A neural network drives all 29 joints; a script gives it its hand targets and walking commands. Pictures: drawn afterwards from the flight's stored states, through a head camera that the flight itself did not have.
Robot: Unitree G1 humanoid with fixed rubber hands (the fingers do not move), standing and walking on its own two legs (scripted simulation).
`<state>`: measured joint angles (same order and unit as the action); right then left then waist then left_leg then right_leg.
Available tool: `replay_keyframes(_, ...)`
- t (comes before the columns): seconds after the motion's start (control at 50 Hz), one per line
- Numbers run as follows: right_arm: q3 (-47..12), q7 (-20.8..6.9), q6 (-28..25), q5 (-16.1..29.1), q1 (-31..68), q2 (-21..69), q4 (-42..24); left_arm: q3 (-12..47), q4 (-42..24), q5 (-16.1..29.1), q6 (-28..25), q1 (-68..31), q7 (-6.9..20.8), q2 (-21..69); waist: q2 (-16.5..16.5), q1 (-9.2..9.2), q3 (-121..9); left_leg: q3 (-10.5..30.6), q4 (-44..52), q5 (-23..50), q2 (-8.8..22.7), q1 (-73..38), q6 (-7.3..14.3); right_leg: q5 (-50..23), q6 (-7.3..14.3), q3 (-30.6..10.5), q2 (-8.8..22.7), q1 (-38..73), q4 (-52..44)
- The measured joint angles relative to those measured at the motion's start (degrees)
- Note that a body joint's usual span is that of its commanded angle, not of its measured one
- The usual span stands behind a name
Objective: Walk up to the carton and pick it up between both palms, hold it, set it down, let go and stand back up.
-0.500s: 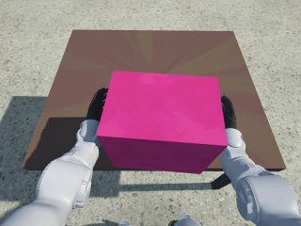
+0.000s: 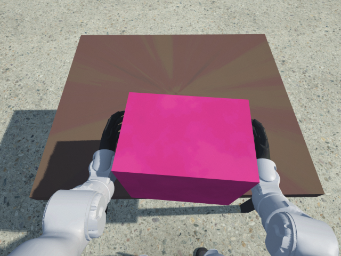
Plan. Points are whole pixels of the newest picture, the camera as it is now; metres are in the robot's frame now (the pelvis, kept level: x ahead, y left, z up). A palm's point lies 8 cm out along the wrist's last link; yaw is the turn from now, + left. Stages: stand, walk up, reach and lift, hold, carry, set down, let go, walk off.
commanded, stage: reach and lift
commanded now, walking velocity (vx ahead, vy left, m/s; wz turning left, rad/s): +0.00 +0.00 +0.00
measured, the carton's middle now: (183, 154) +0.38 -0.04 -0.05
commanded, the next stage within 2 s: none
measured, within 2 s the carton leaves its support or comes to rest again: leaves its support in 0.52 s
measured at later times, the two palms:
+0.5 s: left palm (106, 149) +0.39 +0.15 -0.01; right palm (260, 162) +0.33 -0.22 -0.02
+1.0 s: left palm (101, 128) +0.40 +0.14 +0.07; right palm (276, 134) +0.36 -0.23 +0.07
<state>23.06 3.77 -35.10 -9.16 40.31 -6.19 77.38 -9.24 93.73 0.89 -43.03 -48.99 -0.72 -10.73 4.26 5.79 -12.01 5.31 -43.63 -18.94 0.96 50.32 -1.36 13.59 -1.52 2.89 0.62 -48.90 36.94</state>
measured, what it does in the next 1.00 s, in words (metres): stands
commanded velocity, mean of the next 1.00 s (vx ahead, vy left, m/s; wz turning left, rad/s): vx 0.00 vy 0.00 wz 0.00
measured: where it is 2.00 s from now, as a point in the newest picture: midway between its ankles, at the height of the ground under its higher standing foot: outside the picture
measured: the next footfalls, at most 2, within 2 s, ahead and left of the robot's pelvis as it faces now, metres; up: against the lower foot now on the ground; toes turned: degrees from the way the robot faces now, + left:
none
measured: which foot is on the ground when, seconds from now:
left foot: down 0.00-1.00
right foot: down 0.00-1.00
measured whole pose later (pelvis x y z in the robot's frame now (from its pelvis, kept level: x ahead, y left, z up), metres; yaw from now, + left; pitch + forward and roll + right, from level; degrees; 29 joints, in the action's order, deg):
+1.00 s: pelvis +0.02 +0.00 +0.04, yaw +1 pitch +12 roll -1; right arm 2.7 7.0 -11.7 10.0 25.5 -9.1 46.8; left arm 3.0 64.4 12.0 -23.8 -32.7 -4.2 -8.8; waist 4.1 5.7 -9.2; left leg 4.4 -25.6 -13.8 0.4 24.0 -0.9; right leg 9.4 -1.7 1.7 1.2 -23.4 20.6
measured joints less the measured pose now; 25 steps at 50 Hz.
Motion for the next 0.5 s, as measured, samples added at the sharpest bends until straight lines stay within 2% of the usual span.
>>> replay_keyframes(0.16, -2.23, 0.29, -3.31, 1.77, -2.84, -0.24, -0.57, 2.75, -2.76, 1.41, -1.82, 3.19, -0.97, 1.23, 0.67, -0.61, 0.06, 0.07, 1.76, 0.68, 0.7, -1.56, -0.37, -1.32, 0.03, 0.54, -0.54, 2.61, -3.65)
replay_keyframes(0.26, -2.9, 0.54, -3.68, 2.74, -3.02, 0.24, -0.7, 3.06, -3.5, 1.35, -1.75, 3.58, -0.76, 0.75, 0.22, -0.01, 1.83, -0.14, 3.9, 1.75, 0.24, -3.41, 0.25, -2.09, 0.0, 0.49, -0.03, 4.07, -4.84)
replay_keyframes(0.5, -6.77, 1.1, -0.19, 6.09, -6.95, 0.56, -5.14, 9.95, -6.22, 6.29, 1.3, 5.86, -1.32, 1.07, 0.62, -0.53, -0.11, -0.62, 6.61, 3.67, -0.1, -3.89, 0.51, -4.13, -0.25, 0.03, 0.31, 4.57, -7.73)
